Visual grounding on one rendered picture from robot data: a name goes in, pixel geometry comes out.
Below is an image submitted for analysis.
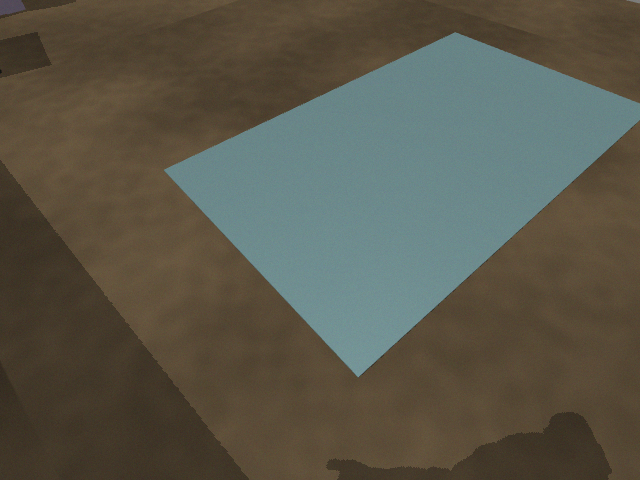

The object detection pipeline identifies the sofa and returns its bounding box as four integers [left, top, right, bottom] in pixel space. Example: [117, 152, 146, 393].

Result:
[0, 0, 26, 16]

